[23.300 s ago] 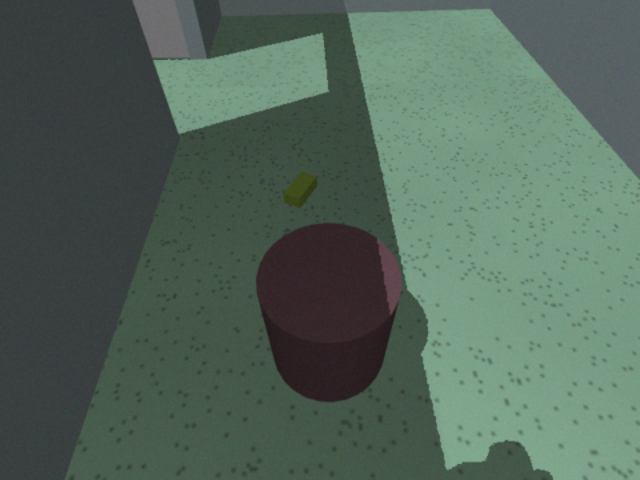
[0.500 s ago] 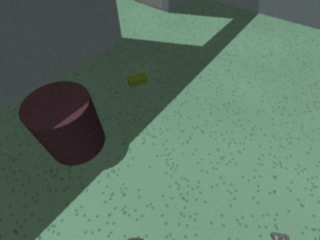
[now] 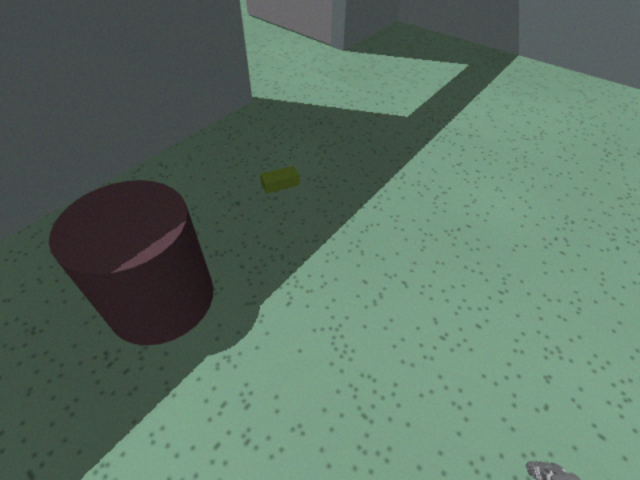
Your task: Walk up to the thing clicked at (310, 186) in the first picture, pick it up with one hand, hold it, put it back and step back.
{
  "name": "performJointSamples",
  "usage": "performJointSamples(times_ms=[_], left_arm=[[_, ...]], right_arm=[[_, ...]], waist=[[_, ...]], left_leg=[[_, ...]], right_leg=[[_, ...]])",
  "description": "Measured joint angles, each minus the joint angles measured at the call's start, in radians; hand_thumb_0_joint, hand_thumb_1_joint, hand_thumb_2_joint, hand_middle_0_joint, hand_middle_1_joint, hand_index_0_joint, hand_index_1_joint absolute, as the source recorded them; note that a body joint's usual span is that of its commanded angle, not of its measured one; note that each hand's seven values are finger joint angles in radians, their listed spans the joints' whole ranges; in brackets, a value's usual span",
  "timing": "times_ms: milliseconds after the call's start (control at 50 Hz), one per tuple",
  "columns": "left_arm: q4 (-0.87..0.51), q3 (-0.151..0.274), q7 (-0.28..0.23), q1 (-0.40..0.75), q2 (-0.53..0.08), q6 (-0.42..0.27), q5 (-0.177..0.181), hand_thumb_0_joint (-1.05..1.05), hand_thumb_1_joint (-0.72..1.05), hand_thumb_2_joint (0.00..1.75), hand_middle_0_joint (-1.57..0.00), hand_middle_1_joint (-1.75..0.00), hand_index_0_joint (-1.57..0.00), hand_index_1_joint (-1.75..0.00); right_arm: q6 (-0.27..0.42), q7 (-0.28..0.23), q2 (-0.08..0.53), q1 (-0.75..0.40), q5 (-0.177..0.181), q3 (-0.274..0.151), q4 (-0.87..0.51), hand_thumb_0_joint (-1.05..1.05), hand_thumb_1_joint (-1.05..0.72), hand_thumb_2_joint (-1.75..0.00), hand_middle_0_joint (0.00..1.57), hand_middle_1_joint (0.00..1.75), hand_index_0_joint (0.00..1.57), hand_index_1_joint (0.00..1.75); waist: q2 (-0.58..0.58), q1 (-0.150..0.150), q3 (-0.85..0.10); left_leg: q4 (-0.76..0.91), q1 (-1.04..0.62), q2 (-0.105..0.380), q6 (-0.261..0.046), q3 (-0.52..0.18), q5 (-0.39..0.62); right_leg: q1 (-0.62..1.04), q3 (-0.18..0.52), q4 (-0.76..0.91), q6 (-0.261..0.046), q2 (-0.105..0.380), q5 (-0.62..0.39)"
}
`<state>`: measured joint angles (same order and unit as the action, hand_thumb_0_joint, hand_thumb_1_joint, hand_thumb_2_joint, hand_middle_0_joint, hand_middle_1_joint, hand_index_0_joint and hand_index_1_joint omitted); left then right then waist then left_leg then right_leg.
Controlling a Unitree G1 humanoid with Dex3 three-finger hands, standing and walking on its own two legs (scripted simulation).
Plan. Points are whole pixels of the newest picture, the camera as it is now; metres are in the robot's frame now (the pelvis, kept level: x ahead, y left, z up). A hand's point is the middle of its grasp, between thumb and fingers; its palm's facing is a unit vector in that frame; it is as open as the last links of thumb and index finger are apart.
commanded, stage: stand
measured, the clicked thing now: (280, 179) +1.53 +0.21 -0.75
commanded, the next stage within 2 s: none
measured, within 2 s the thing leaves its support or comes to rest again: neither
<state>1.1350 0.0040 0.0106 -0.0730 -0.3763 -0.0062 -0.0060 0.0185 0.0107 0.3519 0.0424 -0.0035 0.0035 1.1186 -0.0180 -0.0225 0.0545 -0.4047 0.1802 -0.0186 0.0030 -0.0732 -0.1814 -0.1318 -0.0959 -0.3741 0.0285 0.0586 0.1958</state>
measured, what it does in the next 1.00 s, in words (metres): stands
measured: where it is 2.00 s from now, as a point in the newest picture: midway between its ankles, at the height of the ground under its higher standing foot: outside the picture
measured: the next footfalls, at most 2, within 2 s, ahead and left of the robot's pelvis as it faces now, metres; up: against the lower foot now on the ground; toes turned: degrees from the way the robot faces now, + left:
none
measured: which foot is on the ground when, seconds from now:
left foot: down 0.00-1.00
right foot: down 0.00-1.00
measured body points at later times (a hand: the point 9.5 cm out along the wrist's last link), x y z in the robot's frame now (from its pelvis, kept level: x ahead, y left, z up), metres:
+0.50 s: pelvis +0.01 -0.02 +0.00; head +0.02 -0.02 +0.45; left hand +0.09 +0.28 -0.13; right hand +0.08 -0.32 -0.13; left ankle +0.03 +0.12 -0.74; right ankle +0.00 -0.14 -0.74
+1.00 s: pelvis +0.02 -0.02 +0.00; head +0.03 -0.02 +0.45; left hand +0.11 +0.28 -0.13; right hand +0.10 -0.32 -0.13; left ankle +0.03 +0.12 -0.74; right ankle +0.00 -0.14 -0.74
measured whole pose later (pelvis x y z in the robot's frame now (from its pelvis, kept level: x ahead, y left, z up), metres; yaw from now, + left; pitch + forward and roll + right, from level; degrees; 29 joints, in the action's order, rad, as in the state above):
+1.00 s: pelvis +0.02 -0.02 +0.00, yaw -1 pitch -1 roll +0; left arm 1.15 0.02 0.01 -0.07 -0.35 0.00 -0.01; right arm 0.01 0.01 0.35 0.07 -0.01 0.01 1.15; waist 0.00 -0.01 0.05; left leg -0.31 0.12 0.02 0.04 -0.06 -0.17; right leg -0.10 -0.08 -0.31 0.00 0.02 0.19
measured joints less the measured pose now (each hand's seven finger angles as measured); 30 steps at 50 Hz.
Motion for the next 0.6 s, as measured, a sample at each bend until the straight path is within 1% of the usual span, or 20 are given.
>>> performJointSamples(times_ms=[220, 600], left_arm=[[0.032, 0.003, -0.002, -0.020, 0.010, -0.001, -0.004, 0.00, 0.90, 0.90, -0.20, -0.30, -0.20, -0.30], [0.016, 0.008, -0.006, -0.006, 0.025, -0.002, -0.004, 0.00, 0.90, 0.90, -0.20, -0.30, -0.20, -0.30]], right_arm=[[-0.015, 0.005, -0.008, 0.017, -0.002, -0.009, 0.030, 0.00, -0.90, -0.89, 0.20, 0.30, 0.20, 0.30], [-0.021, 0.003, -0.006, 0.042, -0.005, -0.005, 0.039, 0.00, -0.90, -0.89, 0.20, 0.30, 0.20, 0.30]], waist=[[0.013, 0.005, 0.006], [0.025, 0.016, -0.011]], left_leg=[[0.052, -0.020, 0.016, 0.014, 0.006, 0.024], [0.070, -0.030, 0.041, 0.034, 0.005, 0.019]], right_leg=[[0.005, 0.006, 0.031, -0.014, -0.015, -0.016], [0.013, 0.006, 0.049, -0.033, -0.041, -0.013]])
